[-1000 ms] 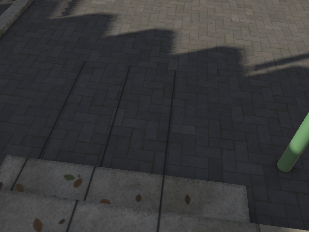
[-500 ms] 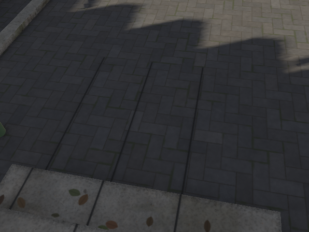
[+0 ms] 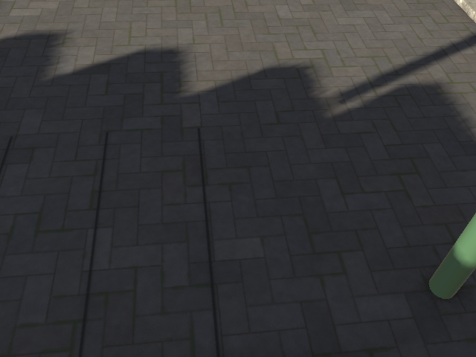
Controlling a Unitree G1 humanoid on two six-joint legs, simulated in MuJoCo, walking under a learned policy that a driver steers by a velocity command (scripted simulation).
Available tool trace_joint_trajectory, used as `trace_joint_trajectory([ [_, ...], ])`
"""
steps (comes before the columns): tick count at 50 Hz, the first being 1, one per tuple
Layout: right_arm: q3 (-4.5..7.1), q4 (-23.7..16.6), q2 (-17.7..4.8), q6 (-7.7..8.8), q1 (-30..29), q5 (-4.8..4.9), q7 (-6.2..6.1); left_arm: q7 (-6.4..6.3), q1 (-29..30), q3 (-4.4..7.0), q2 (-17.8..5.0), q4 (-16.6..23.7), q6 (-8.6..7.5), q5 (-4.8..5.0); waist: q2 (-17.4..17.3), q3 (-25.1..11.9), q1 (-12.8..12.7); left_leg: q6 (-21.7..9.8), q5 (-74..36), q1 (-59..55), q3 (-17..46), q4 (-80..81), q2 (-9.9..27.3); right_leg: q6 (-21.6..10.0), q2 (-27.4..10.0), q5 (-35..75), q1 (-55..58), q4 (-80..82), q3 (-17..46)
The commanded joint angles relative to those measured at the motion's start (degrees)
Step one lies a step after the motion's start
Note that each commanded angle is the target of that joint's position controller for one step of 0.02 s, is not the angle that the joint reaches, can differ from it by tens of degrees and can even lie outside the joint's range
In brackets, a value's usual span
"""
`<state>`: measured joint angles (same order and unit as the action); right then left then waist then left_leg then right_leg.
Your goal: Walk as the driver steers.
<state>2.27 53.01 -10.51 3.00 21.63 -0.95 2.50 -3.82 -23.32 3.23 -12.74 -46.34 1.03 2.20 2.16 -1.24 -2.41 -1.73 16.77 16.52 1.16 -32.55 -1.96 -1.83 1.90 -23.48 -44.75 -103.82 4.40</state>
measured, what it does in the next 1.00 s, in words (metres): goes down: right foot 0.14 m lower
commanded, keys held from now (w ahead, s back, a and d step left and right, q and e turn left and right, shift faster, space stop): w+e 0.38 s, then w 0.24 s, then w+q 0.38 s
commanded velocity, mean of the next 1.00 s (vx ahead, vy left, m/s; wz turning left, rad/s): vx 0.50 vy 0.00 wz -0.24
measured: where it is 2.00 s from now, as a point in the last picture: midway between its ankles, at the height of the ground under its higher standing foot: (262, 243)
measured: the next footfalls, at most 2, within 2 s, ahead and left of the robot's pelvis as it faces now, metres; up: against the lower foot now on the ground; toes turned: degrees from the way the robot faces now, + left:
right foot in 0.50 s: +0.42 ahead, -0.22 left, -0.14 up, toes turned -16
left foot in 1.10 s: +0.81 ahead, +0.01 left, -0.29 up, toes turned -8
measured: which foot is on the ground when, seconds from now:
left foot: down 0.00-0.50, up 0.52-1.00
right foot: up 0.00-0.48, down 0.50-1.00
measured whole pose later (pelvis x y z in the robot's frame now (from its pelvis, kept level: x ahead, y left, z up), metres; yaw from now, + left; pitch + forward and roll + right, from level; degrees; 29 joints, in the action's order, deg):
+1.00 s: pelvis +0.56 -0.12 -0.21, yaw -11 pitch +3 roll -3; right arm 4.0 42.8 -15.0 2.0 8.8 1.2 3.4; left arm -2.3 -22.6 2.7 -13.1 -52.6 -5.0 -0.2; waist -2.6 -3.2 -3.7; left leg -1.4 -18.9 36.3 9.6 -37.7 2.4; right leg 0.7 0.1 -42.1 -11.7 -51.2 -5.9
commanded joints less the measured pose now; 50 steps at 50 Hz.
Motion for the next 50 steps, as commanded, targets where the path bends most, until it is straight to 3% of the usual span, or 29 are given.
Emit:
trace_joint_trajectory([
  [1,-0.19,-4.35,-3.46,2.57,-6.38,-0.30,-1.71,0.62,0.36,1.78,-4.08,5.62,-1.51,-1.30,-7.30,5.52,-2.41,-4.73,-14.08,7.94,8.99,15.63,12.24,-1.74,-4.88,21.77,-2.45,24.75,6.85],
  [2,-0.09,-2.75,-4.22,2.57,-3.73,-0.40,-2.72,1.40,3.83,1.63,-2.82,6.49,-1.97,-2.25,-7.83,4.54,-0.66,-4.75,-19.50,6.45,7.37,15.60,12.05,-1.09,-4.41,27.45,-0.62,34.33,5.36],
  [4,0.31,0.19,-6.81,2.20,1.77,-1.02,-3.78,3.03,3.89,0.76,0.95,6.02,-2.37,-1.54,-8.85,0.04,0.22,-7.02,-28.43,-0.44,8.40,13.94,14.87,-0.69,-4.41,31.04,1.16,40.37,6.57],
  [5,0.86,0.34,-9.73,2.60,1.88,-1.33,-3.68,3.64,0.95,1.03,-0.27,4.96,-2.17,-1.02,-8.27,-1.14,-1.03,-7.84,-30.05,-2.39,8.90,12.39,16.44,-0.96,-4.07,34.39,0.95,37.84,7.14],
  [9,0.60,3.22,-6.27,2.71,8.39,1.33,-3.41,4.59,11.80,1.51,-3.11,8.88,-1.43,-0.89,-4.07,5.30,3.50,-5.93,-23.27,-18.19,9.42,8.59,18.19,-3.23,-3.64,34.29,-17.16,44.58,13.28],
  [10,0.65,3.15,-6.54,2.67,10.03,0.90,-3.41,5.11,14.53,1.84,-4.38,10.05,-1.99,-0.43,-4.54,6.44,4.40,-4.46,-17.65,-19.78,7.18,8.43,16.57,-3.52,-3.32,37.29,-17.69,50.24,12.09],
  [14,0.46,4.66,-6.40,2.45,16.44,-0.69,-4.35,7.04,21.96,0.86,-1.97,12.63,-3.58,-0.56,-6.10,10.40,8.37,-4.11,-19.32,-21.17,5.91,4.66,18.19,-4.11,-3.35,38.53,-19.99,52.30,8.96],
  [17,-0.27,1.97,-5.23,1.24,12.43,-0.36,-5.26,9.30,28.09,-0.34,-0.15,14.93,-4.08,-1.64,-3.31,12.01,10.13,-2.40,-9.47,-6.95,-4.63,2.69,13.99,-2.28,-2.25,53.93,0.08,69.75,-0.75],
  [18,-0.21,1.75,-5.86,0.82,11.62,0.12,-5.08,10.12,28.95,-0.42,0.29,15.47,-4.14,-1.10,-3.76,11.95,10.79,-2.35,-5.97,-1.40,-6.78,2.02,13.41,-1.42,-1.72,56.42,8.57,72.33,-3.22],
  [20,0.16,1.87,-7.45,0.45,11.67,1.30,-4.52,10.64,30.98,-0.52,0.48,15.62,-3.48,0.35,-5.75,13.17,12.03,-2.98,-8.23,-4.35,-6.64,-1.62,13.73,-1.31,-1.45,49.33,10.34,74.28,-4.21],
  [22,0.53,2.26,-9.07,0.10,12.71,1.85,-4.21,9.93,27.80,0.14,-1.93,13.55,-3.58,0.03,-5.19,13.19,10.52,-2.94,-20.73,-13.44,-5.46,-10.12,14.78,-2.58,-1.78,43.24,9.98,81.48,-4.15],
  [23,0.95,3.36,-10.04,-0.47,13.35,1.73,-4.23,9.51,23.20,0.77,-3.17,11.15,-3.85,-0.73,-6.50,9.66,7.91,-3.74,-30.96,-14.40,-4.98,-17.29,15.65,-3.74,-1.12,40.74,17.22,81.44,-4.94],
  [24,1.13,3.68,-10.66,-0.64,12.04,1.64,-3.90,8.85,12.74,2.05,-5.33,7.00,-4.15,-0.67,-6.21,4.70,1.88,-3.74,-34.95,-10.19,-4.81,-30.19,15.16,-5.54,-0.83,41.80,31.40,83.23,-5.71],
  [25,1.33,4.76,-9.74,0.28,12.97,1.53,-3.14,8.01,4.00,3.55,-8.43,3.72,-3.99,-0.90,-1.62,-1.29,-3.16,-1.27,-27.33,1.10,-6.75,-46.01,11.42,-7.86,-2.75,52.47,51.06,82.51,-3.33],
  [26,0.50,3.34,-4.51,1.27,15.88,-0.29,-2.78,7.42,-3.35,2.78,-12.49,0.52,-4.12,-2.96,12.27,-10.59,-2.13,2.30,33.30,24.23,-6.10,-76.03,5.23,-13.11,-13.12,82.68,75.61,62.39,4.70],
  [27,0.21,2.18,-7.60,3.69,21.57,3.11,-1.80,7.17,-7.91,2.78,-12.77,0.05,-3.75,-2.89,11.45,-26.41,-3.60,3.21,34.19,29.84,10.97,-81.73,2.57,-23.17,-21.64,79.52,87.59,54.87,18.62],
  [28,0.40,-1.94,-8.84,4.51,14.99,4.42,-1.26,7.18,-9.54,3.16,-13.16,-1.19,-3.03,-1.59,8.87,-31.39,-5.75,4.52,29.87,33.98,10.30,-75.55,4.96,-26.52,-24.10,54.06,85.50,66.66,25.48],
  [29,-0.02,-5.61,-7.93,3.79,7.48,5.18,-2.04,6.53,-5.92,2.98,-12.21,-1.48,-2.67,-1.00,3.90,-27.23,-3.31,3.93,22.84,36.33,6.65,-67.62,8.12,-22.95,-23.51,22.44,76.49,76.67,30.79],
  [30,0.13,-6.00,-8.42,2.72,1.32,4.17,-3.60,5.92,2.49,2.24,-10.16,1.09,-2.71,-1.35,-4.36,-16.07,-2.17,4.13,17.31,36.58,2.98,-68.45,7.69,-21.14,-23.41,14.10,61.48,83.01,33.41],
  [31,1.19,-4.86,-10.39,1.51,1.80,2.92,-4.50,6.31,11.79,1.09,-7.80,3.84,-4.15,-1.76,-11.01,-8.10,2.81,4.08,7.52,30.33,4.48,-58.67,9.26,-20.70,-23.42,17.86,44.05,84.27,30.48],
  [32,1.31,-3.71,-8.57,0.54,3.79,1.60,-4.90,6.46,14.00,0.83,-6.57,3.38,-5.77,-2.76,-9.25,-5.97,4.71,3.66,3.65,24.23,7.18,-54.31,10.39,-19.76,-22.79,24.42,34.23,83.14,27.35],
  [34,1.62,-4.81,-5.58,-0.26,1.58,0.76,-5.26,5.77,12.36,0.58,-6.01,0.29,-6.50,-3.04,-3.61,-0.72,5.79,4.72,1.55,18.68,7.55,-37.12,11.26,-16.17,-17.49,30.15,23.36,84.89,15.46],
  [37,1.94,-3.91,-5.64,0.10,3.41,1.45,-3.88,3.84,8.90,1.65,-8.66,-2.27,-6.58,-3.78,2.45,-3.96,6.42,3.79,-13.90,14.92,4.99,-32.66,8.91,-14.83,-14.00,41.73,23.37,82.33,6.16],
  [38,2.90,-6.15,-8.33,0.64,-1.66,2.05,-3.05,3.09,6.93,0.86,-5.58,-3.10,-6.87,-2.62,0.85,-1.86,4.73,2.83,-22.18,21.08,10.04,-26.25,9.52,-12.57,-12.92,32.78,27.33,82.01,5.13],
  [40,2.52,-8.91,-7.17,0.89,-8.57,0.63,-2.28,1.80,5.59,0.17,-4.33,-4.26,-6.95,-1.39,1.58,1.42,3.41,1.93,-38.38,17.44,8.44,-11.53,7.82,-9.56,-9.69,19.26,23.11,80.68,0.12],
  [42,2.25,-8.75,-5.84,0.34,-8.03,1.04,-1.75,1.81,4.77,0.53,-5.73,-4.41,-6.82,-2.23,1.62,1.51,2.79,1.91,-43.93,16.90,8.64,-10.39,6.53,-9.92,-11.19,12.65,23.37,77.10,0.61],
  [46,2.15,-13.28,-6.78,-0.77,-16.44,1.19,-0.17,1.87,-1.14,0.29,-4.39,-5.58,-7.07,-1.90,0.96,6.18,-1.27,0.22,-37.12,29.65,12.33,-7.87,5.57,-10.27,-16.52,5.64,31.90,68.80,5.84],
  [49,1.23,-16.43,-5.45,-0.04,-23.63,2.56,1.96,0.94,-3.41,1.01,-7.29,-5.14,-5.89,-2.89,-0.72,8.47,-5.56,-0.03,-34.93,36.14,10.54,-2.96,6.34,-8.59,-19.01,3.52,37.57,62.51,7.52],
  [50,0.82,-16.84,-5.08,0.37,-24.57,3.21,2.59,0.68,-3.42,1.08,-7.79,-4.98,-5.40,-2.46,0.02,9.35,-5.95,0.13,-33.82,34.00,8.59,-0.48,6.67,-7.64,-18.95,5.17,36.63,61.09,6.68],
])
Keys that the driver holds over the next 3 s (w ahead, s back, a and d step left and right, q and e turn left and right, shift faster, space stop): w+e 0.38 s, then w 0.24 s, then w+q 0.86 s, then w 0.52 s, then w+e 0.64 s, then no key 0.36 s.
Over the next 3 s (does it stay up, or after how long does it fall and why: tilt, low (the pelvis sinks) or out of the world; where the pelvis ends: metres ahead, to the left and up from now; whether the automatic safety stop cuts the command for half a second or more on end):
stays up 1.63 -0.03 -0.29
